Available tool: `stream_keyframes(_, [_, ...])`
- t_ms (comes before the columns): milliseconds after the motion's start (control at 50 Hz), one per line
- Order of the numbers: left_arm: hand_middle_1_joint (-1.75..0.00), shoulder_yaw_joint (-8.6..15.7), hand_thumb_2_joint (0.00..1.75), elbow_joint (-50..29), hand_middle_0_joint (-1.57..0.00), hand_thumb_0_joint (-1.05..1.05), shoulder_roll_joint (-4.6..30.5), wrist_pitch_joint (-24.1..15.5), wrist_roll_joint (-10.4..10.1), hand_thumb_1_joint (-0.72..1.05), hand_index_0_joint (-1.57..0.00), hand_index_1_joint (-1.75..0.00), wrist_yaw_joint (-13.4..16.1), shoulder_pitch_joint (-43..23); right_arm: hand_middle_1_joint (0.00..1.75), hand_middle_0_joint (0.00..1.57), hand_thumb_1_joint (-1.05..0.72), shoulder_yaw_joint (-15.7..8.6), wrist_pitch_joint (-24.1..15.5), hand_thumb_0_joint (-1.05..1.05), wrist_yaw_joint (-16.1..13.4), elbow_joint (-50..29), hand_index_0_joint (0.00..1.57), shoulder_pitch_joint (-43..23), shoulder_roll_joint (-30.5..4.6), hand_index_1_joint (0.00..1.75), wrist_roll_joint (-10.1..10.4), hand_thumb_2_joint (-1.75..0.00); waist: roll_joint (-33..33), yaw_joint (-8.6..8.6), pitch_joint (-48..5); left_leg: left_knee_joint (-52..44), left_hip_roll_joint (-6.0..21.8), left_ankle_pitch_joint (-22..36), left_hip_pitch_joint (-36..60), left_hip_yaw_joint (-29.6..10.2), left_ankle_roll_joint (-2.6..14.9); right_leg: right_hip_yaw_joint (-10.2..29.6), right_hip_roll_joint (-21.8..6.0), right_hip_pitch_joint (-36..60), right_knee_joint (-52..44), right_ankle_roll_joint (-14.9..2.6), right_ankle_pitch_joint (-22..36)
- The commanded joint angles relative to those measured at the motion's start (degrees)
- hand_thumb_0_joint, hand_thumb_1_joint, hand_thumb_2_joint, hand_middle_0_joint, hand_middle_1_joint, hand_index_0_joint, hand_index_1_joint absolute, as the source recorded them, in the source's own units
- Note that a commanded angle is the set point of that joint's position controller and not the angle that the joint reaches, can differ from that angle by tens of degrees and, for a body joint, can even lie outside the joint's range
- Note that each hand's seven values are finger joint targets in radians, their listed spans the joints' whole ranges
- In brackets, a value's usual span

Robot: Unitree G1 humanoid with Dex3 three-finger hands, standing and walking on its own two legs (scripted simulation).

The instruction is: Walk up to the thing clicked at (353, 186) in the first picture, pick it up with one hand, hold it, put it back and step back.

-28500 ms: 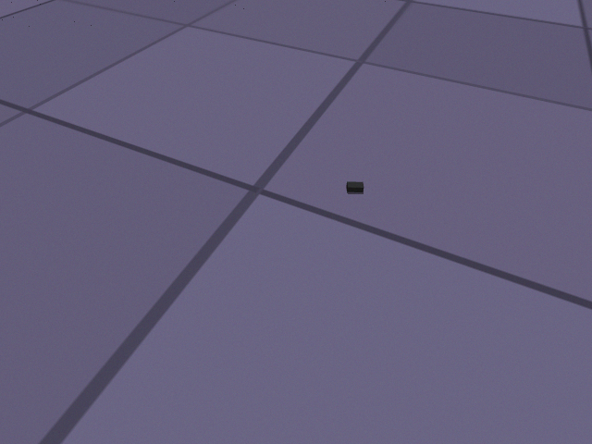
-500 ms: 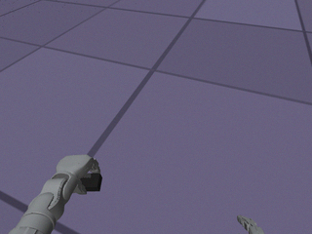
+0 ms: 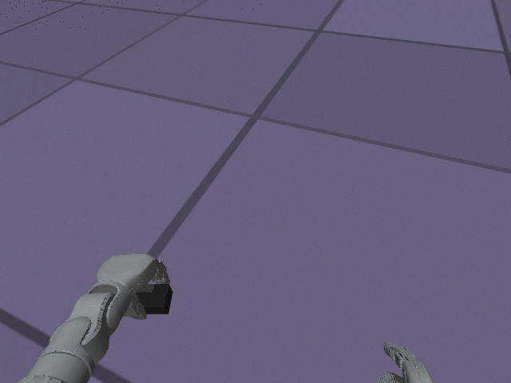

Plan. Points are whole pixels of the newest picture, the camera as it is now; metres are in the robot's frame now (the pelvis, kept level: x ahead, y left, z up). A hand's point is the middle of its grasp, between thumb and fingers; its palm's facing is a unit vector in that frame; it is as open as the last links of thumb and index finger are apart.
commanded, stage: hold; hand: left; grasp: from above
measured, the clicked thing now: (146, 299) +0.31 +0.21 -0.08
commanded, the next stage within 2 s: crouch in 0.38 s
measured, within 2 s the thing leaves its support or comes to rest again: neither
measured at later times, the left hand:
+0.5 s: hand (131, 293) +0.30 +0.22 -0.04, palm faces -0.46 -0.03 -0.89, open 7.2 cm
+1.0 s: hand (156, 313) +0.32 +0.22 -0.18, palm faces -0.43 +0.05 -0.90, open 7.2 cm
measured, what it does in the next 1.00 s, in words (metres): lowers itself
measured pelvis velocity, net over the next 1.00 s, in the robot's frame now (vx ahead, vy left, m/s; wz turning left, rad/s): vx -0.03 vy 0.01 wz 0.02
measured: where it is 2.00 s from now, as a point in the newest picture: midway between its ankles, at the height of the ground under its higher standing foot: outside the picture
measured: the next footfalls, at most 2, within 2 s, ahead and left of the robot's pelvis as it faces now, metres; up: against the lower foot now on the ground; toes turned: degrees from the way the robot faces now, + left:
none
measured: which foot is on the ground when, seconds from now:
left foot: down 0.00-1.00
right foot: down 0.00-1.00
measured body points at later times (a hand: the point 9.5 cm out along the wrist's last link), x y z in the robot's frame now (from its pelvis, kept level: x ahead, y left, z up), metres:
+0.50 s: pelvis +0.01 +0.00 +0.00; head +0.02 -0.02 +0.45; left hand +0.32 +0.22 +0.02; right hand +0.15 -0.25 -0.12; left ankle +0.00 +0.12 -0.74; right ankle +0.03 -0.12 -0.74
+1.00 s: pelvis -0.03 +0.01 -0.08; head +0.06 +0.02 +0.36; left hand +0.34 +0.22 -0.13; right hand +0.07 -0.28 -0.20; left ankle +0.00 +0.12 -0.74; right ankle +0.03 -0.12 -0.74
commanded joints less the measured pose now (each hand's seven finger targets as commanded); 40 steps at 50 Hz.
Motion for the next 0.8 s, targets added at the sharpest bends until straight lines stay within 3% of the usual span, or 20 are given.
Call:
stream_keyframes(0, [-0.17, 7.29, 0.28, -10.19, -1.14, 0.0, 13.1, -0.39, -0.02, 0.76, -1.15, -0.16, 2.54, -18.78, 0.3, 0.2, -0.89, -2.61, -1.77, 0.0, -0.3, -7.89, 0.2, -4.47, -7.12, 0.3, -0.37, -0.9, -1.68, -0.2, -14.21, -3.11, -1.6, 11.1, 6.02, 0.04, 0.92, -0.28, 0.47, 4.41, -4.45, -0.47, 8.16])
stream_keyframes(40, [-0.15, 5.77, 0.28, -9.73, -1.14, 0.0, 11.41, -0.51, -0.1, 0.74, -1.14, -0.15, 2.5, -18.37, 0.3, 0.2, -0.89, -2.52, -1.69, 0.0, -0.22, -8.16, 0.2, -4.56, -6.91, 0.3, -0.45, -0.9, -2.84, -0.74, -13.81, -3.01, -1.59, 10.84, 5.87, -0.06, 0.98, -0.37, 0.47, 4.64, -4.48, -0.39, 7.94])
stream_keyframes(100, [-0.15, 7.73, 0.29, -10.43, -1.15, 0.0, 13.49, -0.65, 0.09, 0.76, -1.15, -0.15, 3.26, -19.55, 0.3, 0.2, -0.89, -2.6, -1.49, 0.0, -0.28, -8.11, 0.2, -4.46, -7.08, 0.3, -0.46, -0.9, -1.29, -0.3, -14.16, -3.03, -1.77, 10.4, 5.64, 0.11, 0.94, -0.22, 0.36, 4.42, -4.64, -0.45, 7.47])
stream_keyframes(140, [-0.17, 6.08, 0.29, -10.67, -1.15, 0.0, 11.94, -0.69, 0.16, 0.77, -1.16, -0.17, 3.4, -20.5, 0.3, 0.2, -0.9, -2.64, -1.42, 0.0, -0.22, -8.13, 0.2, -4.23, -7.04, 0.3, -0.46, -0.9, -2.61, -0.93, -13.96, -3.14, -1.6, 9.79, 5.69, -0.08, 0.97, -0.29, 0.5, 4.02, -4.68, -0.41, 6.92])
stream_keyframes(180, [-0.16, 7.78, 0.28, -10.44, -1.16, 0.0, 13.49, -0.66, 0.1, 0.78, -1.17, -0.16, 3.73, -19.28, 0.3, 0.2, -0.9, -2.78, -1.36, 0.0, -0.22, -8.05, 0.2, -4.47, -7.11, 0.3, -0.44, -0.9, -1.15, -0.05, -14.84, -3.26, -1.63, 10.15, 5.63, -0.28, 0.78, -0.48, 0.53, 4.97, -4.38, -0.59, 6.96])
stream_keyframes(220, [-0.15, 6.03, 0.31, -11.96, -1.17, 0.0, 11.95, -0.79, 0.32, 0.77, -1.17, -0.16, 3.42, -19.16, 0.3, 0.2, -0.89, -2.95, -1.33, 0.0, -0.18, -8.34, 0.2, -4.36, -7.16, 0.3, -0.4, -0.9, -1.12, -0.5, -16.1, -2.99, -1.6, 12.03, 6.8, -0.17, 0.79, -0.33, 0.54, 5.19, -4.03, -0.61, 8.93])
stream_keyframes(280, [-0.15, 7.68, 0.31, -10.93, -1.18, 0.0, 13.63, -0.64, 0.09, 0.78, -1.18, -0.16, 3.81, -19.43, 0.3, 0.2, -0.9, -3.01, -1.05, 0.0, -0.25, -7.74, 0.2, -3.85, -7.24, 0.3, -0.35, -0.9, -1.06, -0.17, -15.48, -3.16, -1.37, 13.06, 6.55, -0.33, 0.74, -0.58, 0.72, 5.5, -3.98, -0.66, 9.91])
stream_keyframes(320, [-0.15, 6.51, 0.31, -10.05, -1.18, 0.0, 11.96, -0.4, -0.04, 0.78, -1.18, -0.15, 3.54, -17.77, 0.3, 0.2, -0.89, -3.14, -0.9, 0.0, -0.19, -7.92, 0.2, -3.51, -7.37, 0.3, -0.29, -0.9, -2.41, -0.7, -15.28, -3.11, -1.25, 13.37, 6.75, -0.21, 0.87, -0.61, 0.79, 5.6, -4.1, -0.59, 10.29])
stream_keyframes(380, [-0.16, 6.92, 0.28, -10.41, -1.16, 0.0, 13.45, -0.65, 0.08, 0.78, -1.17, -0.16, 3.19, -20.96, 0.3, 0.2, -0.89, -2.99, -0.9, 0.0, -0.29, -7.76, 0.2, -3.42, -7.41, 0.3, -0.22, -0.9, -2.23, -0.53, -14.49, -3.19, -1.42, 12.61, 6.19, -0.29, 0.95, -0.66, 0.63, 5.03, -4.49, -0.48, 9.75])
stream_keyframes(460, [-0.21, 5.6, 0.22, -9.48, -1.17, 0.0, 11.55, -0.6, -0.59, 0.82, -1.2, -0.17, 2.69, -18.17, 0.3, 0.2, -0.91, -3.09, -0.98, 0.0, -0.19, -7.76, 0.2, -3.29, -7.43, 0.3, -0.24, -0.91, -2.11, -0.55, -15.01, -3.14, -1.07, 14.19, 7.07, -0.4, 0.68, -0.88, 0.91, 5.55, -4.03, -0.74, 10.61])
stream_keyframes(480, [-0.15, 5.53, 0.22, -9.86, -1.09, 0.0, 11.31, -0.66, -0.74, 0.74, -1.12, -0.14, 2.56, -16.8, 0.3, 0.2, -0.88, -3.19, -0.99, 0.0, -0.14, -8.26, 0.2, -3.35, -7.58, 0.3, -0.17, -0.9, -1.97, -0.3, -14.39, -3.43, -0.88, 14.49, 6.8, -0.67, 0.52, -1.09, 1.06, 5.44, -3.79, -0.9, 10.7])
stream_keyframes(540, [-0.16, 5.84, 0.26, -7.77, -1.19, 0.0, 11.37, -0.89, 0.08, 0.81, -1.2, -0.15, 3.28, -16.78, 0.3, 0.2, -0.89, -3.14, -0.6, 0.0, 0.01, -8.29, 0.2, -3.15, -7.64, 0.3, -0.33, -0.9, -2.11, -0.48, -12.67, -3.51, -0.85, 13.81, 5.6, -1.02, 0.33, -1.14, 0.9, 4.25, -3.62, -1.02, 9.94])
stream_keyframes(600, [-0.12, 5.14, 0.27, -5.32, -1.22, 0.0, 9.54, -1.35, 0.77, 0.82, -1.21, -0.13, 5.41, -16.97, 0.3, 0.2, -0.89, -2.86, -0.42, 0.0, 0.25, -8.29, 0.2, -2.85, -7.24, 0.3, -0.47, -0.9, -4.35, -1.25, -10.51, -2.68, -1.27, 9.77, 3.35, -0.89, 0.55, -1.17, 0.75, 2.12, -3.62, -0.79, 6.39])
stream_keyframes(700, [-0.09, 5.34, 0.23, 2.27, -1.2, 0.0, 8.75, -2.36, 4.12, 0.8, -1.2, -0.1, 12.05, -21.63, 0.3, 0.2, -0.89, -3.47, -0.21, 0.0, 0.91, -6.11, 0.2, -0.68, -7.7, 0.3, -1.67, -0.9, -4.13, -2.89, -12.0, 3.96, -1.62, 8.89, -2.23, -0.54, 0.37, -1.18, 0.53, -4.49, 2.19, -0.71, 6.33])
stream_keyframes(780, [-0.12, 4.64, 0.23, 7.02, -1.18, 0.0, 7.57, -2.77, 7.12, 0.76, -1.18, -0.12, 16.72, -28.83, 0.3, 0.2, -0.9, -4.54, -0.73, 0.0, 1.81, -4.03, 0.2, 2.81, -8.25, 0.3, -2.66, -0.9, -2.95, -4.74, -18.78, 13.79, -1.87, 7.31, -9.95, -0.33, 0.25, -0.72, 0.21, -12.43, 10.51, -0.66, 6.07])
